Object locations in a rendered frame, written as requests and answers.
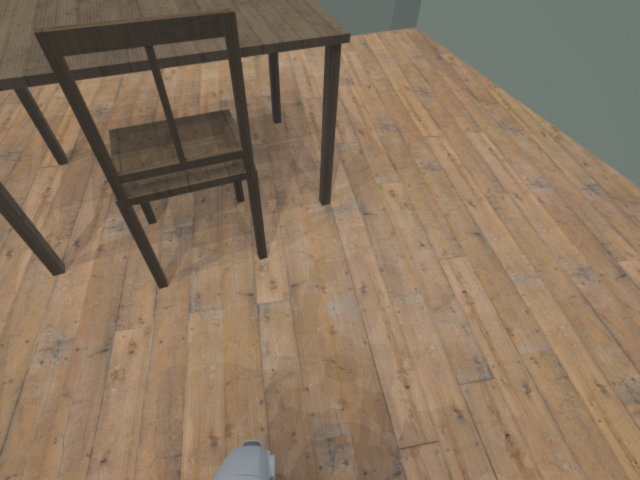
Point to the chair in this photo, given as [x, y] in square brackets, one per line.
[167, 158]

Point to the robot left thigh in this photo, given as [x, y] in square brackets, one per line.
[247, 463]

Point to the table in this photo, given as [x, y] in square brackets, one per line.
[264, 27]

